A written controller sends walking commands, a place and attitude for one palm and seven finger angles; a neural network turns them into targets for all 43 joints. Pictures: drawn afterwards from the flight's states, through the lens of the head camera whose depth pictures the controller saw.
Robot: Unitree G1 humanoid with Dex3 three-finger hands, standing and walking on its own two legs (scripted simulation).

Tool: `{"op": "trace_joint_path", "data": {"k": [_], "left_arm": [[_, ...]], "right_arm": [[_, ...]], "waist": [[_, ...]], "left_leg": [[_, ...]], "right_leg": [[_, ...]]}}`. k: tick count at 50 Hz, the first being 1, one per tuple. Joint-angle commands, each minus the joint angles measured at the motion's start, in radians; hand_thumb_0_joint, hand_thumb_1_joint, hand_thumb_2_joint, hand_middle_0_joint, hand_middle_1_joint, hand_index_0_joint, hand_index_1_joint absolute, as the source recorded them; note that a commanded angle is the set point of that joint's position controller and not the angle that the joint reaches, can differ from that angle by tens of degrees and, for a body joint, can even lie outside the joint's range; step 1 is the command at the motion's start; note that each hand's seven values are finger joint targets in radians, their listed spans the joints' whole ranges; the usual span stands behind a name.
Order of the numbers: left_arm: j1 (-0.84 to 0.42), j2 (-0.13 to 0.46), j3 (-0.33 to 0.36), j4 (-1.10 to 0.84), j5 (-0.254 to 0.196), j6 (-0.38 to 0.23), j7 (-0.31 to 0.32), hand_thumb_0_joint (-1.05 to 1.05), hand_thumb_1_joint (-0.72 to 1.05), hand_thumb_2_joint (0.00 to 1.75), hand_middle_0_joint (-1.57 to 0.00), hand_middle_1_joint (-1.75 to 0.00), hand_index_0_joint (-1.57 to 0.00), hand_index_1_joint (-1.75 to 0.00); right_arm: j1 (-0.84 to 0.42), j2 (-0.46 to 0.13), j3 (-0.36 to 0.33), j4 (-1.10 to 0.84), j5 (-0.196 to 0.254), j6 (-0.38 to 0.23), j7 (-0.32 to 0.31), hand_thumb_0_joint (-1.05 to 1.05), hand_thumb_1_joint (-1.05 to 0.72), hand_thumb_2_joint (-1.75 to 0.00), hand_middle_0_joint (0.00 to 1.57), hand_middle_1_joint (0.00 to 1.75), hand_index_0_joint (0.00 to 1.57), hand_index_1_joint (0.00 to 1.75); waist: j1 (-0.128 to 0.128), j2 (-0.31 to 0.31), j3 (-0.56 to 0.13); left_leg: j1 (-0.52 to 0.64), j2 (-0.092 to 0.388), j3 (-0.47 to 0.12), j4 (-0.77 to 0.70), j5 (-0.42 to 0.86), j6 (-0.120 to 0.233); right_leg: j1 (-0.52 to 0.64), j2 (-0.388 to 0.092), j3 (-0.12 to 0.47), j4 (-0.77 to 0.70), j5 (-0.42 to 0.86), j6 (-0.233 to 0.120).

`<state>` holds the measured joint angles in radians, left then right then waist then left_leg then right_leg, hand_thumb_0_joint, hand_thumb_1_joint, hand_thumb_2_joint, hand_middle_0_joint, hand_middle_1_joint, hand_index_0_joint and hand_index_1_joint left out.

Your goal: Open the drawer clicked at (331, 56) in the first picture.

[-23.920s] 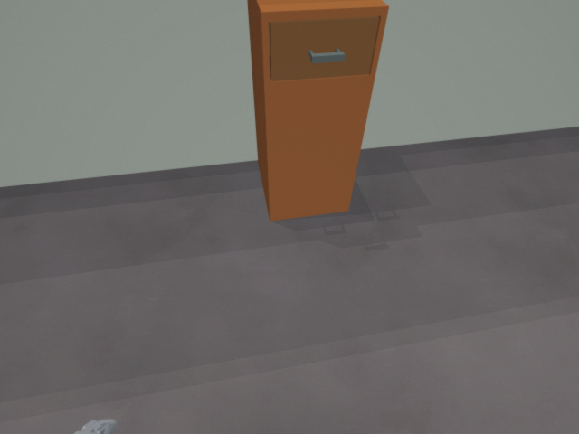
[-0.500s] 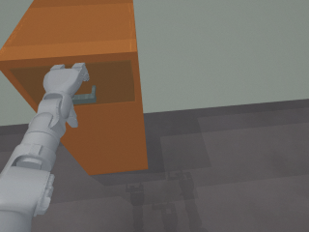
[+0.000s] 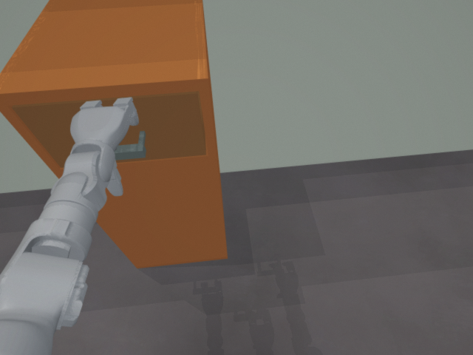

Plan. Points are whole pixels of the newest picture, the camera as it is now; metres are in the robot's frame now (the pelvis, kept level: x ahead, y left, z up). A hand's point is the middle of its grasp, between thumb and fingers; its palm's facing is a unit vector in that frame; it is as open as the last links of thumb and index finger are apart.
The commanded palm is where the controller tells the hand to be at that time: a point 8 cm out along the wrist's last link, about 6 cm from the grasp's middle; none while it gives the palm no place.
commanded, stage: lower the fingers behind the handle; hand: left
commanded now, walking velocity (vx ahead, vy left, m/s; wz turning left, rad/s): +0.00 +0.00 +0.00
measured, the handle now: (119, 145) +0.52 +0.24 +0.03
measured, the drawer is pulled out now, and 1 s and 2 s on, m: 0.00 0.00 0.00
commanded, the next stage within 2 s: lift the fingers back up to retry in 1.42 s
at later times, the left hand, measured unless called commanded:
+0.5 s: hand (117, 161) +0.47 +0.23 +0.05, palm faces -0.05 -0.03 -1.00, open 13.8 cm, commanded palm +0.45 +0.23 +0.10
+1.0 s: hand (117, 163) +0.47 +0.23 +0.04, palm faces -0.02 -0.01 -1.00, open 13.8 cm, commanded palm +0.44 +0.22 +0.07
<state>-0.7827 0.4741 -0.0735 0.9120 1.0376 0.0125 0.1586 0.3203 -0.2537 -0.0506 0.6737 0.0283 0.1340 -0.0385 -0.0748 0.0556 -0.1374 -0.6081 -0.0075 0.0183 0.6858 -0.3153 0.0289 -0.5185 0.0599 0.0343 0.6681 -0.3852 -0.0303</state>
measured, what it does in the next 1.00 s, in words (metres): stands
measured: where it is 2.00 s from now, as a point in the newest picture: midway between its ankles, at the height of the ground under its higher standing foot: outside the picture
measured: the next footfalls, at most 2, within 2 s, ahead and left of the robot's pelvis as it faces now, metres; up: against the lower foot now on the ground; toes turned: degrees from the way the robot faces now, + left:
none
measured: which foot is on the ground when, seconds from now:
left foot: down 0.00-1.00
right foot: down 0.00-1.00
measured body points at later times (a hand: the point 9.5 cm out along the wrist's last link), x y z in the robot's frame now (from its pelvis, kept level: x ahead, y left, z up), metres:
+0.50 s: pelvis +0.00 +0.00 -0.01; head +0.07 +0.00 +0.44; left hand +0.46 +0.22 +0.10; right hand +0.02 -0.27 -0.13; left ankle +0.00 +0.10 -0.72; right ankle -0.04 -0.11 -0.72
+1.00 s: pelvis -0.01 +0.01 -0.02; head +0.06 +0.02 +0.43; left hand +0.46 +0.23 +0.09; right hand +0.00 -0.26 -0.14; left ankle +0.00 +0.10 -0.72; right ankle -0.04 -0.11 -0.72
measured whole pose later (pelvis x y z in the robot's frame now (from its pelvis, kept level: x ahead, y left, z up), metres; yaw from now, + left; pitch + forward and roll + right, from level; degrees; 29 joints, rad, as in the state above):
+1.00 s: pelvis -0.01 +0.01 -0.02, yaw +0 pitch +18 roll -2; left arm -0.85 0.47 -0.07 1.07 1.08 0.02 0.30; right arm 0.36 -0.24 -0.05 0.70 0.01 0.12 -0.03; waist -0.11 0.04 -0.17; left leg -0.78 0.00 0.02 0.80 -0.34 0.04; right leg -0.68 0.07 0.03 0.77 -0.40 -0.02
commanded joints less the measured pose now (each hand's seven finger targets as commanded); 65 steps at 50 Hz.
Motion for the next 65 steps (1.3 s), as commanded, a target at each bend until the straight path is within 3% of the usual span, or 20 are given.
{"op": "trace_joint_path", "data": {"k": [1,4,8,14,17,19,26,28,29,31,32,34,35,37,40,44,49,51,54,65], "left_arm": [[-0.419,0.266,0.101,-0.182,-0.003,0.003,0.056,0.0,-0.5,0.3,-0.3,-1.2,-0.3,-1.2],[-0.484,0.266,0.093,-0.233,0.004,-0.018,0.072,0.0,-0.5,0.3,-0.3,-1.2,-0.3,-1.2],[-0.454,0.244,0.083,-0.191,0.009,-0.018,0.092,0.0,-0.5,0.3,-0.3,-1.2,-0.3,-1.2],[-0.457,0.25,0.092,-0.146,0.009,-0.01,0.105,0.0,-0.5,0.3,-0.3,-1.2,-0.3,-1.2],[-0.445,0.255,0.084,-0.123,0.018,-0.009,0.107,0.0,-0.5,0.3,-0.3,-1.2,-0.3,-1.2],[-0.47,0.226,0.065,-0.117,0.019,-0.014,0.108,0.0,-0.5,0.3,-0.3,-1.2,-0.3,-1.2],[-0.428,0.284,0.118,-0.093,0.028,-0.031,0.135,0.0,-0.5,0.3,-0.3,-1.2,-0.3,-1.2],[-0.426,0.257,0.091,-0.059,0.041,-0.018,0.146,0.0,-0.5,0.3,-0.3,-1.2,-0.3,-1.2],[-0.43,0.267,0.102,-0.05,0.04,-0.014,0.148,0.0,-0.5,0.3,-0.3,-1.2,-0.3,-1.2],[-0.453,0.217,0.063,-0.079,0.031,-0.017,0.149,0.0,-0.5,0.3,-0.3,-1.2,-0.3,-1.2],[-0.444,0.23,0.075,-0.064,0.033,-0.014,0.151,0.0,-0.5,0.3,-0.3,-1.2,-0.3,-1.2],[-0.463,0.225,0.074,-0.032,0.027,-0.005,0.15,0.0,-0.5,0.3,-0.3,-1.2,-0.3,-1.2],[-0.453,0.244,0.085,-0.032,0.029,-0.004,0.153,0.0,-0.5,0.3,-0.3,-1.2,-0.3,-1.2],[-0.458,0.203,0.051,-0.016,0.035,0.005,0.154,0.0,-0.5,0.3,-0.3,-1.2,-0.3,-1.2],[-0.432,0.232,0.074,0.02,0.043,0.014,0.154,0.0,-0.5,0.3,-0.3,-1.2,-0.3,-1.2],[-0.419,0.189,0.044,0.048,0.044,0.022,0.151,0.0,-0.5,0.3,-0.3,-1.2,-0.3,-1.2],[-0.388,0.169,0.04,0.046,0.042,0.019,0.148,0.0,-0.5,0.3,-0.3,-1.2,-0.3,-1.2],[-0.374,0.145,0.018,0.07,0.045,0.027,0.147,0.0,-0.5,0.3,-0.3,-1.2,-0.3,-1.2],[-0.425,0.189,0.037,0.056,0.049,0.031,0.149,0.0,-0.5,0.3,-0.3,-1.2,-0.3,-1.2],[-0.499,0.109,-0.029,0.061,0.047,0.05,0.144,0.0,-0.5,0.3,-0.3,-1.2,-0.3,-1.2]], "right_arm": [[0.064,-0.155,-0.052,-0.076,0.0,-0.018,-0.009,0.0,-0.9,-0.9,0.2,0.3,0.2,0.3],[0.07,-0.151,-0.058,-0.066,-0.005,-0.025,-0.011,0.0,-0.9,-0.9,0.2,0.3,0.2,0.3],[0.078,-0.149,-0.058,-0.055,-0.003,-0.029,-0.011,0.0,-0.9,-0.9,0.2,0.3,0.2,0.3],[0.096,-0.154,-0.062,-0.044,-0.009,-0.035,-0.01,0.0,-0.9,-0.9,0.2,0.3,0.2,0.3],[0.095,-0.155,-0.056,-0.05,-0.006,-0.034,-0.012,0.0,-0.9,-0.9,0.2,0.3,0.2,0.3],[0.104,-0.156,-0.06,-0.04,-0.009,-0.036,-0.011,0.0,-0.9,-0.9,0.2,0.3,0.2,0.3],[0.117,-0.159,-0.058,-0.042,-0.012,-0.038,-0.014,0.0,-0.9,-0.9,0.2,0.3,0.2,0.3],[0.118,-0.157,-0.058,-0.036,-0.011,-0.038,-0.011,0.0,-0.9,-0.9,0.2,0.3,0.2,0.3],[0.121,-0.159,-0.059,-0.033,-0.012,-0.038,-0.009,0.0,-0.9,-0.9,0.2,0.3,0.2,0.3],[0.129,-0.156,-0.062,-0.035,-0.014,-0.042,-0.008,0.0,-0.9,-0.9,0.2,0.3,0.2,0.3],[0.134,-0.155,-0.063,-0.031,-0.012,-0.04,-0.007,0.0,-0.9,-0.9,0.2,0.3,0.2,0.3],[0.14,-0.16,-0.061,-0.024,-0.017,-0.038,-0.007,0.0,-0.9,-0.9,0.2,0.3,0.2,0.3],[0.141,-0.16,-0.059,-0.03,-0.016,-0.039,-0.007,0.0,-0.9,-0.9,0.2,0.3,0.2,0.3],[0.141,-0.159,-0.059,-0.029,-0.016,-0.037,-0.008,0.0,-0.9,-0.9,0.2,0.3,0.2,0.3],[0.149,-0.161,-0.056,-0.027,-0.018,-0.033,-0.008,0.0,-0.9,-0.9,0.2,0.3,0.2,0.3],[0.147,-0.158,-0.056,-0.032,-0.019,-0.03,-0.007,0.0,-0.9,-0.9,0.2,0.3,0.2,0.3],[0.153,-0.156,-0.057,-0.041,-0.023,-0.028,-0.001,0.0,-0.9,-0.9,0.2,0.3,0.2,0.3],[0.151,-0.157,-0.054,-0.043,-0.021,-0.026,-0.002,0.0,-0.9,-0.9,0.2,0.3,0.2,0.3],[0.154,-0.162,-0.052,-0.044,-0.021,-0.024,-0.006,0.0,-0.9,-0.9,0.2,0.3,0.2,0.3],[0.168,-0.156,-0.055,-0.032,-0.021,-0.032,-0.005,0.0,-0.9,-0.9,0.2,0.3,0.2,0.3]], "waist": [[-0.01,-0.053,-0.35],[-0.023,-0.023,-0.385],[-0.025,0.003,-0.352],[-0.03,-0.013,-0.384],[-0.026,0.002,-0.355],[-0.046,-0.005,-0.356],[-0.028,-0.007,-0.384],[-0.037,0.014,-0.349],[-0.04,-0.01,-0.349],[-0.045,0.025,-0.387],[-0.045,0.027,-0.377],[-0.055,-0.011,-0.359],[-0.045,-0.005,-0.373],[-0.058,-0.021,-0.356],[-0.048,-0.025,-0.367],[-0.054,-0.025,-0.325],[-0.045,-0.023,-0.348],[-0.054,-0.038,-0.306],[-0.056,-0.03,-0.311],[-0.082,0.009,-0.325]], "left_leg": [[0.293,-0.013,0.009,-0.007,0.399,0.03],[0.311,-0.012,0.006,0.004,0.414,0.031],[0.301,-0.012,0.003,0.004,0.391,0.026],[0.287,-0.009,0.005,0.017,0.381,0.026],[0.249,-0.013,0.006,0.017,0.355,0.024],[0.266,-0.007,0.0,0.024,0.367,0.025],[0.221,-0.009,0.003,0.042,0.364,0.023],[0.214,-0.008,0.003,0.044,0.339,0.021],[0.209,-0.005,0.001,0.045,0.342,0.022],[0.246,-0.004,-0.002,0.051,0.358,0.02],[0.249,-0.001,-0.006,0.054,0.36,0.018],[0.222,0.001,-0.008,0.054,0.345,0.02],[0.217,-0.002,-0.005,0.056,0.341,0.021],[0.209,-0.001,-0.008,0.057,0.317,0.021],[0.193,-0.001,-0.008,0.061,0.327,0.02],[0.174,0.0,-0.01,0.063,0.298,0.02],[0.178,0.004,-0.014,0.075,0.306,0.018],[0.153,0.005,-0.013,0.075,0.267,0.018],[0.138,0.006,-0.017,0.071,0.236,0.019],[0.193,0.016,-0.041,0.078,0.222,0.014]], "right_leg": [[0.086,0.006,-0.022,-0.072,0.456,0.001],[0.081,0.005,-0.017,-0.067,0.46,-0.002],[0.03,0.011,-0.027,-0.059,0.414,-0.004],[0.035,0.01,-0.024,-0.055,0.411,-0.003],[0.019,0.01,-0.023,-0.048,0.399,-0.002],[-0.005,0.012,-0.026,-0.048,0.389,-0.004],[0.003,0.012,-0.024,-0.025,0.407,-0.002],[-0.042,0.015,-0.027,-0.027,0.366,-0.003],[-0.035,0.015,-0.027,-0.03,0.368,-0.004],[-0.055,0.018,-0.03,-0.02,0.363,-0.004],[-0.071,0.02,-0.035,-0.018,0.351,-0.006],[-0.076,0.019,-0.036,-0.02,0.341,-0.004],[-0.068,0.018,-0.031,-0.016,0.344,-0.002],[-0.092,0.019,-0.036,-0.017,0.318,-0.001],[-0.083,0.019,-0.035,-0.007,0.33,-0.003],[-0.115,0.02,-0.037,-0.011,0.293,-0.006],[-0.125,0.022,-0.042,0.005,0.286,-0.008],[-0.157,0.023,-0.045,0.005,0.255,-0.005],[-0.156,0.02,-0.041,0.005,0.227,-0.007],[-0.246,0.024,-0.054,0.017,0.165,-0.008]]}}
